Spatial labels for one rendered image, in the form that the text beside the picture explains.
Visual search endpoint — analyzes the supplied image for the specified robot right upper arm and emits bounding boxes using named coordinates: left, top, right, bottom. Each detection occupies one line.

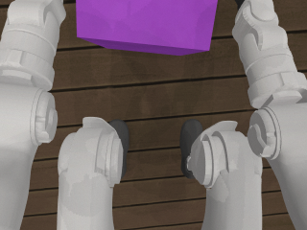
left=247, top=103, right=307, bottom=230

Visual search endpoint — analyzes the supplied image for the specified left robot forearm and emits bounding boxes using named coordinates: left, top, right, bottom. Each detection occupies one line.
left=0, top=0, right=66, bottom=92

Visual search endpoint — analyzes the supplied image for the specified robot right shin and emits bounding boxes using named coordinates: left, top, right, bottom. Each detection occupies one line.
left=187, top=121, right=263, bottom=181

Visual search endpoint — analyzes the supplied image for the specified carton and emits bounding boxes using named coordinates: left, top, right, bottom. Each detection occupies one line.
left=76, top=0, right=218, bottom=56

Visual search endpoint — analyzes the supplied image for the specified robot left upper arm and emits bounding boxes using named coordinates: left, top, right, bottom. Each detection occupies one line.
left=0, top=83, right=58, bottom=230

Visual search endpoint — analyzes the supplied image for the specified robot left foot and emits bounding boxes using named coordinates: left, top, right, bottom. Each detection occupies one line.
left=109, top=119, right=130, bottom=179

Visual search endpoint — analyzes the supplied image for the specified robot right hand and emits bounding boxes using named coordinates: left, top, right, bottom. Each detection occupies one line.
left=235, top=0, right=245, bottom=10

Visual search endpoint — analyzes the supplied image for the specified right robot forearm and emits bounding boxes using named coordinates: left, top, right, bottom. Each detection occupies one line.
left=232, top=0, right=307, bottom=109

